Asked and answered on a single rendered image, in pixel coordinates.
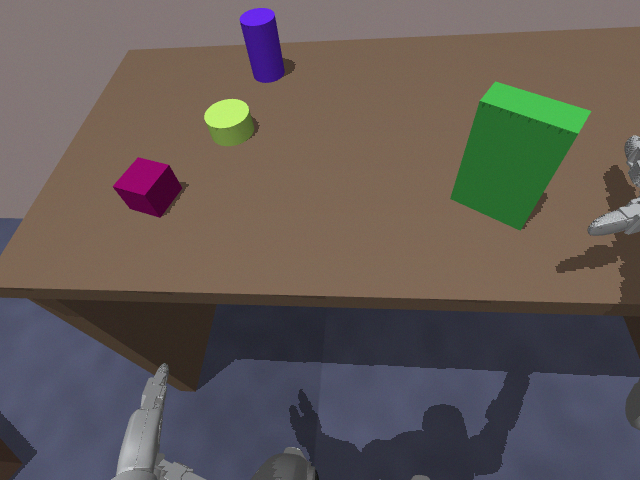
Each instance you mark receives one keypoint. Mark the left robot hand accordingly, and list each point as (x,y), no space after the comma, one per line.
(141,443)

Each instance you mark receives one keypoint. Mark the desk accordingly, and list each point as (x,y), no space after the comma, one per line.
(341,196)

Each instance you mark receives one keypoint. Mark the right robot hand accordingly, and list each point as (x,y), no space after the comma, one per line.
(628,217)

